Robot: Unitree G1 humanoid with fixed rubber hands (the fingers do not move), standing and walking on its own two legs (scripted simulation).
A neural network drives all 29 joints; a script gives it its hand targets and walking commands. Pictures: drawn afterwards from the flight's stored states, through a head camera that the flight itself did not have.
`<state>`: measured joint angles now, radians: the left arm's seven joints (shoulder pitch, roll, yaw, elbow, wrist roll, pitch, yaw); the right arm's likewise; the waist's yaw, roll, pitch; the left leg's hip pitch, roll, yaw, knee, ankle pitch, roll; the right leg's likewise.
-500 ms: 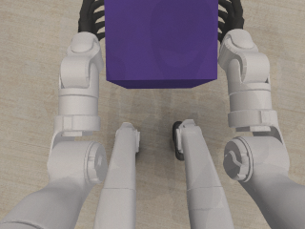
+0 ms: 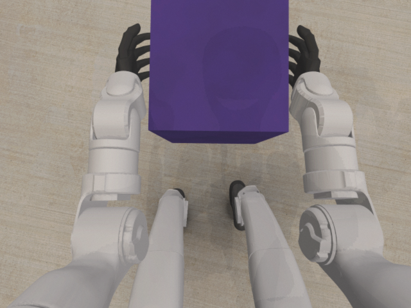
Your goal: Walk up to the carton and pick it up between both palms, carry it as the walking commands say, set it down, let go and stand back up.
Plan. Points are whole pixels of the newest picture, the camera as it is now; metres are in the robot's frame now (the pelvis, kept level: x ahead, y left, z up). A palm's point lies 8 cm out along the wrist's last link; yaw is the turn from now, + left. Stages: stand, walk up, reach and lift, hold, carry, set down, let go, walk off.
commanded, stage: reach and lift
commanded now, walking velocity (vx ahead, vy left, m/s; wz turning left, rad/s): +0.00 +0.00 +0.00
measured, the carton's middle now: (215, 84) +0.48 +0.00 -0.09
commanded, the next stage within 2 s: hold in 1.72 s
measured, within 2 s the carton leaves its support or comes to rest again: neither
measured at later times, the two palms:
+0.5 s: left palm (85, 34) +0.45 +0.15 +0.12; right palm (344, 45) +0.44 -0.14 +0.11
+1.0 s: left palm (93, 45) +0.44 +0.15 +0.11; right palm (348, 52) +0.43 -0.14 +0.11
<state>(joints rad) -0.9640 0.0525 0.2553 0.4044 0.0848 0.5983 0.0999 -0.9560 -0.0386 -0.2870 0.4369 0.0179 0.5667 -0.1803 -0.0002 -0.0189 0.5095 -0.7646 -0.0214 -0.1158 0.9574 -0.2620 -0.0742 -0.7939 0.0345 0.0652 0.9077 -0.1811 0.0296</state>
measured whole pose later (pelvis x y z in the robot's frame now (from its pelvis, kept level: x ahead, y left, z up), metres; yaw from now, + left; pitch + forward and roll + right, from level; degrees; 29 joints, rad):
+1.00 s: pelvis +0.13 +0.00 +0.07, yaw +0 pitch +5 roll -1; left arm -0.37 -0.12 0.20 0.31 0.26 0.78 0.00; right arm -0.33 0.13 -0.22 0.31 -0.14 0.75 -0.11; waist 0.00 -0.02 -0.14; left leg -0.36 0.01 -0.11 0.55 -0.27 -0.05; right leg -0.39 0.03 0.07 0.51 -0.20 0.02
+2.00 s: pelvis +0.11 +0.00 +0.07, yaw +0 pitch +3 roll -1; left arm -0.26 -0.13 0.14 0.20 0.26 0.80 0.00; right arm -0.22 0.14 -0.19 0.20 -0.14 0.78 -0.10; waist 0.00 -0.02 -0.13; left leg -0.36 0.01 -0.11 0.55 -0.25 -0.05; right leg -0.39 0.03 0.07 0.50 -0.17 0.02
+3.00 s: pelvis +0.11 +0.00 +0.07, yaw +0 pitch +3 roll -1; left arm -0.22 -0.13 0.13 0.13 0.26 0.81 0.00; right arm -0.22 0.14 -0.17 0.16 -0.14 0.80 -0.10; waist 0.00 -0.02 -0.12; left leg -0.36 0.01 -0.11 0.55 -0.25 -0.05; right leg -0.39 0.03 0.07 0.51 -0.17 0.02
